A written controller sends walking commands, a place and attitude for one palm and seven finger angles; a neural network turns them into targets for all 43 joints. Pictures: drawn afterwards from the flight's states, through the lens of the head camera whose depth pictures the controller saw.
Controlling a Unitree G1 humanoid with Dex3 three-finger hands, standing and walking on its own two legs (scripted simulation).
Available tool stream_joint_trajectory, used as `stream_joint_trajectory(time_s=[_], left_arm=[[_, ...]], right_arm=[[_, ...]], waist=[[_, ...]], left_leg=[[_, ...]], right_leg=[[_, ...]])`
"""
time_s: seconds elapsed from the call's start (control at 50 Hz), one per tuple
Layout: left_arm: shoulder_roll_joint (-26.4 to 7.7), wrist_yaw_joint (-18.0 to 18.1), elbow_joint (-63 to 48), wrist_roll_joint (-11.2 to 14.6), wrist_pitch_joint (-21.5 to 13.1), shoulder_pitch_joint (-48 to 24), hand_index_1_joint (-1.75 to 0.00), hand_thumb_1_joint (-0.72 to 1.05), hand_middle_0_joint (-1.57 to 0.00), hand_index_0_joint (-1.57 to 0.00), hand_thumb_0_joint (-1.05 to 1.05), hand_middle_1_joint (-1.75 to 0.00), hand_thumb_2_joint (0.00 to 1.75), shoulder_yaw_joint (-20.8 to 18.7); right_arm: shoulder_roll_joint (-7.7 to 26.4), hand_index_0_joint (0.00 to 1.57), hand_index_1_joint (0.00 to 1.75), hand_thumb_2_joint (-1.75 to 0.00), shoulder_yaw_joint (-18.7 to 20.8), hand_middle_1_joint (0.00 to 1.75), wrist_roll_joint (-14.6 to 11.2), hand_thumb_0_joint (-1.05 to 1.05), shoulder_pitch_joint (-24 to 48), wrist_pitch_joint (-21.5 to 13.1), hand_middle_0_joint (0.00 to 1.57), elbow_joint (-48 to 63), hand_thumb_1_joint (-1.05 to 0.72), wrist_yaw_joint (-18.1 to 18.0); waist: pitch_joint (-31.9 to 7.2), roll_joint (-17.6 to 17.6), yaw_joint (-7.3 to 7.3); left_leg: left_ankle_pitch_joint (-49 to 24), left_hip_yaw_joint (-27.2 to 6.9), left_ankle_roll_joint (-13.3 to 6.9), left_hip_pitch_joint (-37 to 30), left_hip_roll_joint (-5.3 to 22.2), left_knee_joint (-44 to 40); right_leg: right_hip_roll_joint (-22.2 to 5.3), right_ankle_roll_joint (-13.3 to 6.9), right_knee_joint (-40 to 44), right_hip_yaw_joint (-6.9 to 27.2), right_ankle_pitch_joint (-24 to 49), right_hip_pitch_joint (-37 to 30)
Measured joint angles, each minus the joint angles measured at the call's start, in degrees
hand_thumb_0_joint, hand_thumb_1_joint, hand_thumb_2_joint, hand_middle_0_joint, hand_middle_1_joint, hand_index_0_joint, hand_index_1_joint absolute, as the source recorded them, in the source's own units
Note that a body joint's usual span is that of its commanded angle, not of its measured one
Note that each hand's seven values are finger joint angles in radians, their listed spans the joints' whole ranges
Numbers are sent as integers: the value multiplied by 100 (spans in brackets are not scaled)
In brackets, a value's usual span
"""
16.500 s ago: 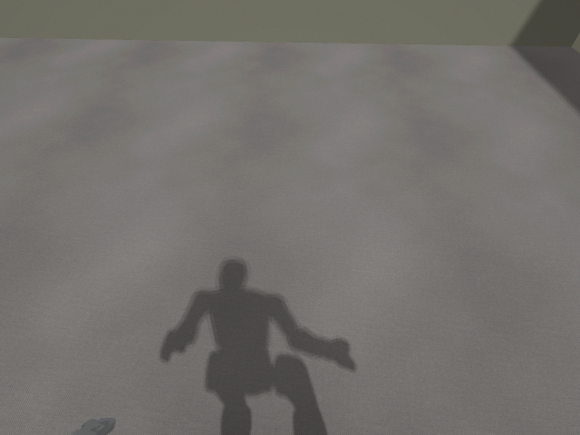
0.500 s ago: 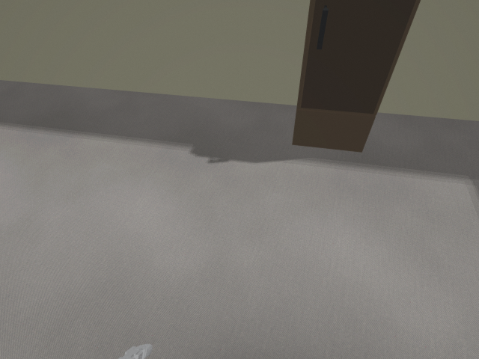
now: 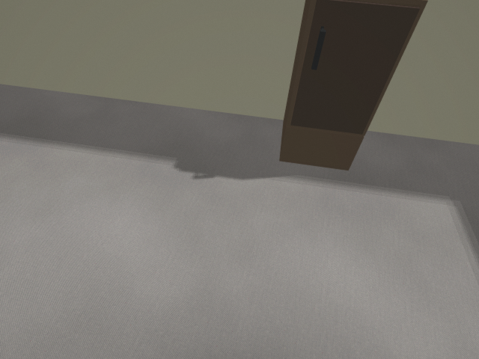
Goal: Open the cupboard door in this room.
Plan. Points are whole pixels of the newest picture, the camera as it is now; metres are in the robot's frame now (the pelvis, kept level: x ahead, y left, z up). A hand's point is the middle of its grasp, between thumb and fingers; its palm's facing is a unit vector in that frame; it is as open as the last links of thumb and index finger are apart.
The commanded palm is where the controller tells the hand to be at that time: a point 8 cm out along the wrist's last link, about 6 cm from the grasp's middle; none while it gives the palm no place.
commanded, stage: stand and wait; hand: left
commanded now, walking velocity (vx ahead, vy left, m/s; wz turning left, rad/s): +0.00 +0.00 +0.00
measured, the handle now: (318, 48) +1.26 -0.22 -0.05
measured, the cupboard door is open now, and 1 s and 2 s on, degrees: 0 0 0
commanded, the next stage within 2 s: look at it before walking up in 0.50 s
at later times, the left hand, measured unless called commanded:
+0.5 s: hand out of the picture +0.06 +0.14 -0.17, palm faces +0.04 -0.97 -0.23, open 7.3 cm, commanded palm none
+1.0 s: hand out of the picture +0.02 +0.12 -0.17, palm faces +0.07 -0.98 -0.18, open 7.4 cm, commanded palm none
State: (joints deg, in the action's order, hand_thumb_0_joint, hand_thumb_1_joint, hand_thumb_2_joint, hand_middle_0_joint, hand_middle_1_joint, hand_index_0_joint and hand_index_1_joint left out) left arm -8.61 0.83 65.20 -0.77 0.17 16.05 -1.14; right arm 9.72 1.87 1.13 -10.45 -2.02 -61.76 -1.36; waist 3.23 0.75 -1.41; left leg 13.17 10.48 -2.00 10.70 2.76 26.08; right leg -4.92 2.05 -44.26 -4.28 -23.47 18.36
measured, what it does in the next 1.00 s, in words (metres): steps on the spot: right foot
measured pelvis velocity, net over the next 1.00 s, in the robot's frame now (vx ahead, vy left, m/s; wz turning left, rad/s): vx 0.04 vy -0.04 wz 0.02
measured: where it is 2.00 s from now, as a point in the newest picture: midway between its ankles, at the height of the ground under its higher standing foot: outside the picture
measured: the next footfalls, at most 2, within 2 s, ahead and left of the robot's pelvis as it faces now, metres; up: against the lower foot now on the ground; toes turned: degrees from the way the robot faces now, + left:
right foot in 0.08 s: +0.08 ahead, -0.14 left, +0.00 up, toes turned -6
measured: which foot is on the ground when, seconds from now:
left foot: down 0.00-1.00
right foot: up 0.00-0.06, down 0.08-1.00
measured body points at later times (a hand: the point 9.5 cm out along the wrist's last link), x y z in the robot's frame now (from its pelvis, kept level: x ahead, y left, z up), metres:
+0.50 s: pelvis +0.05 -0.04 +0.00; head +0.06 -0.05 +0.45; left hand +0.06 +0.19 -0.15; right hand +0.01 -0.24 -0.17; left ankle +0.01 +0.10 -0.74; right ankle +0.04 -0.14 -0.74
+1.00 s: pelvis +0.04 -0.04 +0.00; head +0.05 -0.05 +0.45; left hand +0.02 +0.17 -0.16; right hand +0.05 -0.26 -0.16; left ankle +0.01 +0.10 -0.74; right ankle +0.04 -0.14 -0.74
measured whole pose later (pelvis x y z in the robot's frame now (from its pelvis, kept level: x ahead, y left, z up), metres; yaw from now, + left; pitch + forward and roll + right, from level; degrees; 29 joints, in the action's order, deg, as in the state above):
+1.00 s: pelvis +0.04 -0.04 +0.00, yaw +1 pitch -1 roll +0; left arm -7.5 2.0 66.0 -0.4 -1.3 16.6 0.1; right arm 8.5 1.0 0.9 -14.9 -0.7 -65.9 -1.4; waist 2.3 -0.6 -0.5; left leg 14.0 8.2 2.6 6.4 5.4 22.3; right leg -1.2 -1.7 -23.6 -7.7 -13.6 8.7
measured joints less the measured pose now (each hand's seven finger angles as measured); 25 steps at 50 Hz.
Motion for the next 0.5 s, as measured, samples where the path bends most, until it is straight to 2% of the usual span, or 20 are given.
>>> stream_joint_trajectory(time_s=[0.08,0.1,0.16,0.24,0.36,0.5], left_arm=[[-65,80,-108,-38,-45,-208,-30,92,-20,-20,1,-30,89,26],[-76,94,-79,-34,-68,-252,-30,93,-20,-20,1,-30,89,29],[-52,89,-15,-6,-99,-305,-30,93,-20,-20,1,-30,89,82],[-85,95,-19,40,-143,-313,-30,93,-20,-20,1,-30,89,102],[-87,160,-59,71,-173,-324,-30,93,-20,-20,1,-30,89,89],[-41,182,-13,68,-143,-182,-30,93,-20,-20,1,-30,89,92]], right_arm=[[-60,20,30,-90,-3,30,-16,-1,-240,91,20,-212,-95,25],[-71,20,30,-90,-5,30,-29,-1,-277,115,20,-274,-94,30],[-87,20,30,-90,-27,30,-29,0,-445,187,20,-405,-93,56],[-208,20,30,-90,-91,30,-20,0,-678,140,20,-515,-92,73],[-341,20,30,-90,-132,30,-28,0,-866,102,20,-644,-92,46],[-326,20,30,-90,-111,30,-33,0,-796,131,20,-625,-91,13]], waist=[[-53,87,48],[-42,56,55],[-101,-157,172],[-187,-186,248],[-169,-174,240],[-157,-161,197]], left_leg=[[208,65,84,-27,-94,211],[293,74,122,-35,-67,308],[264,-14,210,-160,37,187],[189,-45,284,-290,73,-144],[142,-119,375,-400,141,-326],[152,-172,443,-466,212,-361]], right_leg=[[-63,34,1247,13,899,-376],[-40,-2,1315,22,984,-423],[76,-129,1390,-83,855,-562],[152,-200,1661,-138,882,-677],[238,-268,1847,-229,889,-820],[313,-326,1925,-289,869,-924]])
